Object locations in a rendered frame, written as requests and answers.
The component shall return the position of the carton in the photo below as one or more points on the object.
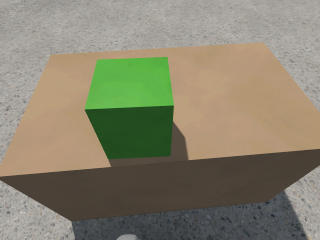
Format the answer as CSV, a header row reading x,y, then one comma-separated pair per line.
x,y
130,106

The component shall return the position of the pedestal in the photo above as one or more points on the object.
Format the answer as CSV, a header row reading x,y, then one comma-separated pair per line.
x,y
243,131

